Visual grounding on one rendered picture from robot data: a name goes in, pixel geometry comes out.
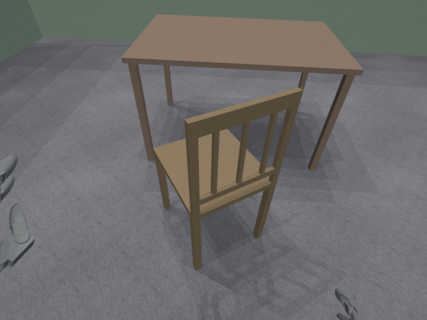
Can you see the chair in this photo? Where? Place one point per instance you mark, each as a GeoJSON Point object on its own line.
{"type": "Point", "coordinates": [211, 170]}

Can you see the table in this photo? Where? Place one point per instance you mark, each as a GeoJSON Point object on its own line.
{"type": "Point", "coordinates": [241, 43]}

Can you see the left robot hand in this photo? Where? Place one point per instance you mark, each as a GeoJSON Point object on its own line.
{"type": "Point", "coordinates": [14, 246]}

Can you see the right robot hand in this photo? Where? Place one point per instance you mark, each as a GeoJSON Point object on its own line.
{"type": "Point", "coordinates": [353, 307]}

